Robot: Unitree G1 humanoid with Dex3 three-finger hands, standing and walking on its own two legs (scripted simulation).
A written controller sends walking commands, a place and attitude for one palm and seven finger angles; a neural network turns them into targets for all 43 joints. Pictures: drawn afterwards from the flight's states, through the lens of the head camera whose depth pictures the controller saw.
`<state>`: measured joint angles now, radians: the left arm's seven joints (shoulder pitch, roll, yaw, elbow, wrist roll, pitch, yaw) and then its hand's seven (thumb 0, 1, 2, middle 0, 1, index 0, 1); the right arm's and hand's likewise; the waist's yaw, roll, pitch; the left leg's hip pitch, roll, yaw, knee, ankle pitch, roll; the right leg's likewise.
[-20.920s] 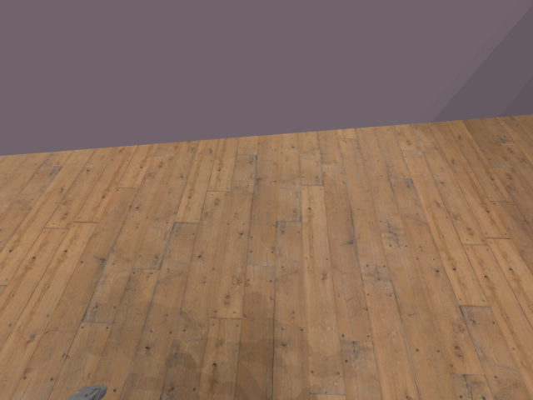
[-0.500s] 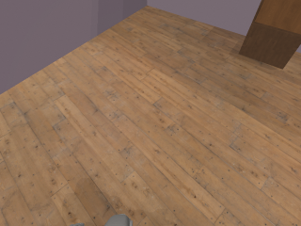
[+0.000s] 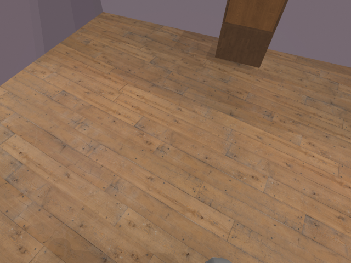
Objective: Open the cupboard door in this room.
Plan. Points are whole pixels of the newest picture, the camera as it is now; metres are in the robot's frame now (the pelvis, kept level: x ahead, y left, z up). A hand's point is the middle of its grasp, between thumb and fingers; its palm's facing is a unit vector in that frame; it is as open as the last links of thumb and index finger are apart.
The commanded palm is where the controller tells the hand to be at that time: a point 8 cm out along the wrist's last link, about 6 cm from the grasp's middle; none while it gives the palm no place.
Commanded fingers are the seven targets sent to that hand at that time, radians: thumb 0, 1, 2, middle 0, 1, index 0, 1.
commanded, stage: turn or walk to find it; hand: left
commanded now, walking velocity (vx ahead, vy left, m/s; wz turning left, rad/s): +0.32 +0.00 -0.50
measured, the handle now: out of the picture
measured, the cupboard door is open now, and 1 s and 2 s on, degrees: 0 0 0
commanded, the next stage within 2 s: stand and wait in 1.88 s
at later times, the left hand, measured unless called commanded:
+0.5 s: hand out of the picture +0.13 +0.12 -0.17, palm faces -0.15 -0.97 -0.19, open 7.4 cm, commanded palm none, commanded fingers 0.00 0.90 0.90 -0.20 -0.30 -0.20 -0.30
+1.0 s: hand (170, 138) +0.54 +0.04 -0.16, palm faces -0.37 -0.91 -0.20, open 7.4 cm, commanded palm none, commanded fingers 0.00 0.90 0.90 -0.20 -0.30 -0.20 -0.30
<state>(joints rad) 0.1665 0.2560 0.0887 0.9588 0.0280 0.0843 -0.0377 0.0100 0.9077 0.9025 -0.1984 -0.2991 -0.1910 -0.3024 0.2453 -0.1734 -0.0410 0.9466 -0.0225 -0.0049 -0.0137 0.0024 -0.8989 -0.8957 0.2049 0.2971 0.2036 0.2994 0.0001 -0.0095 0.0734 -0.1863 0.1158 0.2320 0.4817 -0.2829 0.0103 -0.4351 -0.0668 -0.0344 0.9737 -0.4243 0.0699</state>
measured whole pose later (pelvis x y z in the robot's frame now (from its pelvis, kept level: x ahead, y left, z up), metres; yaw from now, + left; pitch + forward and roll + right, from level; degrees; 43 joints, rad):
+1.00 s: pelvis +0.35 -0.08 +0.00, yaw -21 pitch +0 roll +1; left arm 0.07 0.21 0.07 0.99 0.03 0.00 -0.03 0.01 0.91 0.90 -0.20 -0.30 -0.19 -0.30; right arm 0.40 -0.18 -0.06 1.11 -0.02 -0.07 -0.01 0.00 -0.92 -0.90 0.20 0.30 0.20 0.30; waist -0.04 -0.02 0.05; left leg -0.04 0.06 0.26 0.36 -0.31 -0.01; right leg -0.59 -0.13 -0.07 0.83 -0.16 0.02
